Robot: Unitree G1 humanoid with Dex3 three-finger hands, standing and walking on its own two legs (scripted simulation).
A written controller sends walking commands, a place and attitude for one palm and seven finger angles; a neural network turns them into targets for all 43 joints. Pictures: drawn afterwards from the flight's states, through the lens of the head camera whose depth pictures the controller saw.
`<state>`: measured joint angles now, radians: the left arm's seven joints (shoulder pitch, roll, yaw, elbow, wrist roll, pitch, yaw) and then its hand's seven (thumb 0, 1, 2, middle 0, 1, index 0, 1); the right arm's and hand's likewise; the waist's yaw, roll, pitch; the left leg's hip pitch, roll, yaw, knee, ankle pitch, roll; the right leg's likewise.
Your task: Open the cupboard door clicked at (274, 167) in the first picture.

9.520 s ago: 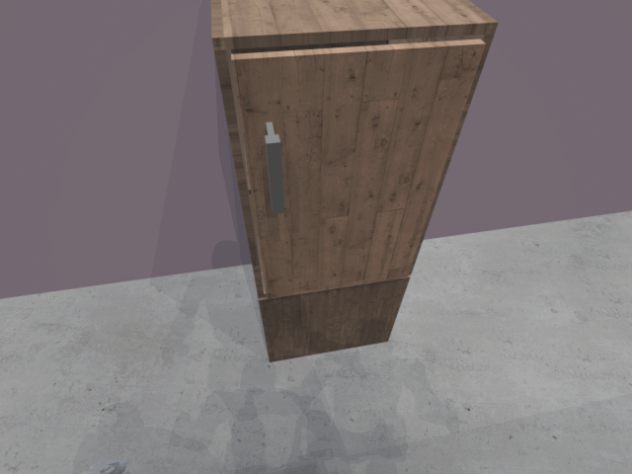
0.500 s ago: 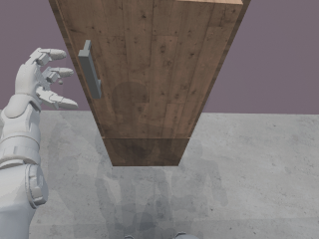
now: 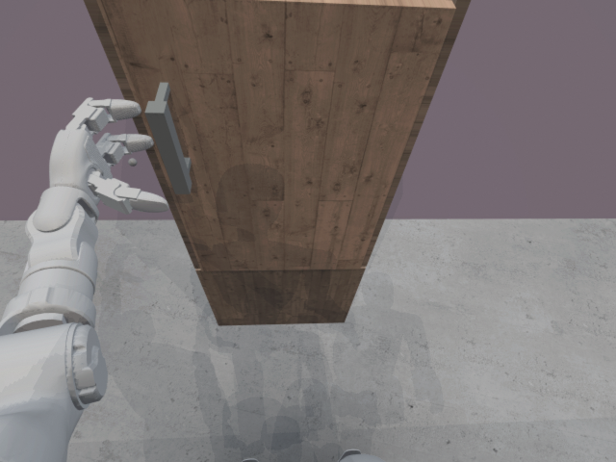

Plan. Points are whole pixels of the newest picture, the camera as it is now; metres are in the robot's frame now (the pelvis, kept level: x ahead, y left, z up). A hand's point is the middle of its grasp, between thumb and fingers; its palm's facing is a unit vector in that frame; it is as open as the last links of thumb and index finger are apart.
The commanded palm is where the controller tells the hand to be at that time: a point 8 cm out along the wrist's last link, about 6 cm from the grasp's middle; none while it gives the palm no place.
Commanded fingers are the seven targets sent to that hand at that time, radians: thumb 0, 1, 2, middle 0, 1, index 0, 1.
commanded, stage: slide the fingers in behind the handle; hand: left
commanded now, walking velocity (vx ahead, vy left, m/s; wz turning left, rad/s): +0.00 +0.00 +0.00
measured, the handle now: (174, 141) +0.51 +0.17 +0.11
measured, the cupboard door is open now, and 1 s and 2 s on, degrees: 0 0 0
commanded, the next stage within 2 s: move the hooked fingers beside the handle in 1.10 s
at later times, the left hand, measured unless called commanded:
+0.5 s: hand (140, 165) +0.46 +0.20 +0.11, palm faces +0.08 -1.00 -0.01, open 14.4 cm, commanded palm +0.44 +0.20 +0.11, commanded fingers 0.00 -0.50 0.30 -0.30 -1.20 -0.30 -1.20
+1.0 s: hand (148, 169) +0.46 +0.19 +0.11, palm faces +0.11 -0.99 -0.03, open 15.0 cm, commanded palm +0.44 +0.18 +0.11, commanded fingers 0.00 -0.50 0.30 -0.30 -1.20 -0.30 -1.20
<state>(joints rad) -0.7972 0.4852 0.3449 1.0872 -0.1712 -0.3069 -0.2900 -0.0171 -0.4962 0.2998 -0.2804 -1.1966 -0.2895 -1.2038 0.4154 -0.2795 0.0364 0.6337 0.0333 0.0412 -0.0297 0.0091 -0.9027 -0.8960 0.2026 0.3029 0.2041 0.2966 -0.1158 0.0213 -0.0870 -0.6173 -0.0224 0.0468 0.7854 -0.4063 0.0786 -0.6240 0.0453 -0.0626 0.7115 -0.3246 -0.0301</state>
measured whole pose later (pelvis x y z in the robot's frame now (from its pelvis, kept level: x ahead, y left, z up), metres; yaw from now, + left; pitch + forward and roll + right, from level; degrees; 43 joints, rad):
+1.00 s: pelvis +0.00 -0.01 +0.00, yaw +5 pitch +13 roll -2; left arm -0.87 0.35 0.11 1.09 -0.23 -0.33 -0.10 -0.02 -0.50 0.30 -0.11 -1.13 -0.07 -1.17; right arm 0.36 -0.28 0.01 0.72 0.02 -0.05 0.01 0.01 -0.90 -0.90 0.20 0.30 0.20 0.30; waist -0.04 0.04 -0.08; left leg -0.64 -0.06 -0.03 0.82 -0.40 0.06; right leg -0.63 0.01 -0.13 0.75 -0.36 -0.04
